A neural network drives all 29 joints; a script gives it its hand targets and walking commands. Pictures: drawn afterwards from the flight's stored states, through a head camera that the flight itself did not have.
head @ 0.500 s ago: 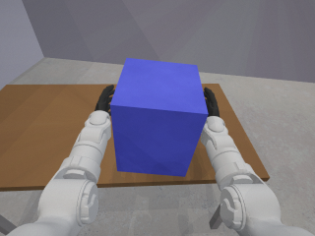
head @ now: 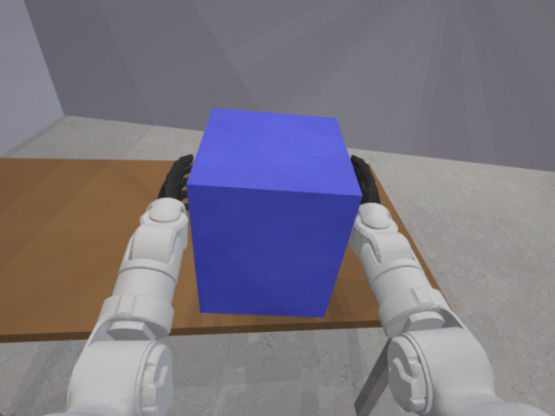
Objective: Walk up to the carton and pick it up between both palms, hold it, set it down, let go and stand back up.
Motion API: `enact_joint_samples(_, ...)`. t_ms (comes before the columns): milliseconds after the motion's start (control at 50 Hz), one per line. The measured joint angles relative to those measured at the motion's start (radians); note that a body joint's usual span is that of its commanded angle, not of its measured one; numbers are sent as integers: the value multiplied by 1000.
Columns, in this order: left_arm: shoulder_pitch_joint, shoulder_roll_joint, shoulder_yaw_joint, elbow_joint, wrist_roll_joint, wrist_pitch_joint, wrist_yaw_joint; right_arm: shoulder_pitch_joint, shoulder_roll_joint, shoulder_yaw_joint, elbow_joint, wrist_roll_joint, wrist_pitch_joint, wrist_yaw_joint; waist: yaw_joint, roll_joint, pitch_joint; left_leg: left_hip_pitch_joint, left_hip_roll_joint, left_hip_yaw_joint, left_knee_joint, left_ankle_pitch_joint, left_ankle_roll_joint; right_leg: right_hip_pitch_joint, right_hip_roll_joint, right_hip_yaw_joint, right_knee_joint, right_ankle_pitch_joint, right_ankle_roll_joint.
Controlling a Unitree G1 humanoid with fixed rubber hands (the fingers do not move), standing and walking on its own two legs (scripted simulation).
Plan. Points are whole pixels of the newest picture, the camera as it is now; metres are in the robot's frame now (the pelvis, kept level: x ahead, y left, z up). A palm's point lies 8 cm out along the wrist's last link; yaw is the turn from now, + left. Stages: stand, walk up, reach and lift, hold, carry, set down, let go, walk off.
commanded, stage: reach and lift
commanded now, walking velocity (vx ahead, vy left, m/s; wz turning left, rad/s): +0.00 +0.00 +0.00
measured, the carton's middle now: (269, 214) +0.40 +0.01 +0.13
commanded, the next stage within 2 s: hold in 0.94 s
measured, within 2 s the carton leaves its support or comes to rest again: neither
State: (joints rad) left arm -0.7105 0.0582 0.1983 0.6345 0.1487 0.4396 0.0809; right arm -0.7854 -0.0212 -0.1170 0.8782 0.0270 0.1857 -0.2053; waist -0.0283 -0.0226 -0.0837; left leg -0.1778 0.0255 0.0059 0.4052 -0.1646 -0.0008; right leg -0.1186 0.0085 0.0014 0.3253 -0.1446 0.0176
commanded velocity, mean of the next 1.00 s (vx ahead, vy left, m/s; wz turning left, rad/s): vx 0.00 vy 0.00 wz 0.00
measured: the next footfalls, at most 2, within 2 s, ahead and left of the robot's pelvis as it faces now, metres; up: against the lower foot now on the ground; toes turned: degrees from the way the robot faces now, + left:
none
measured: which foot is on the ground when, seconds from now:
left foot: down 0.00-1.00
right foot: down 0.00-1.00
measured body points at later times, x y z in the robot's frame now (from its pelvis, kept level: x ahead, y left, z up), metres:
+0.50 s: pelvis +0.00 +0.00 +0.00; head -0.06 +0.02 +0.45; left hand +0.39 +0.15 +0.17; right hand +0.40 -0.14 +0.18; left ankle +0.04 +0.12 -0.75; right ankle +0.02 -0.13 -0.75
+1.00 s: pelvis +0.00 +0.00 +0.00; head -0.06 +0.02 +0.45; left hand +0.39 +0.15 +0.18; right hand +0.40 -0.14 +0.20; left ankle +0.04 +0.12 -0.75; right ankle +0.02 -0.13 -0.75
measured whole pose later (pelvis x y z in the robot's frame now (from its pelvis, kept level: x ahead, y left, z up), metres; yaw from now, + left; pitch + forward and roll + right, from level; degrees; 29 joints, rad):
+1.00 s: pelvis +0.00 +0.00 +0.00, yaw +0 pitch -4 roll -1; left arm -0.72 0.04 0.21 0.49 0.18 0.59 0.08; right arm -0.84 -0.04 -0.12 0.81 0.06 0.30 -0.18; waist -0.04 -0.02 -0.08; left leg -0.17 0.03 0.00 0.40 -0.16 0.00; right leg -0.11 0.01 0.00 0.33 -0.14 0.02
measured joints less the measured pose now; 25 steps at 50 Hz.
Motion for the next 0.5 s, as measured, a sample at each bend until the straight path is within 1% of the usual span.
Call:
enact_joint_samples(180, 0, -18, 14, -12, 28, 25, 1, -23, -6, -22, -2, 0, 37, 19, -8, 0, -7, 2, 0, 0, -1, 3, 0, 2, 0, 0, 0, 2, 0)
enact_joint_samples(500, 0, -19, 15, -75, 28, 76, 6, -33, -6, -21, -15, 3, 47, 24, -16, 1, -2, 4, 0, -1, -1, 2, 0, 4, 0, 0, 0, 2, 0)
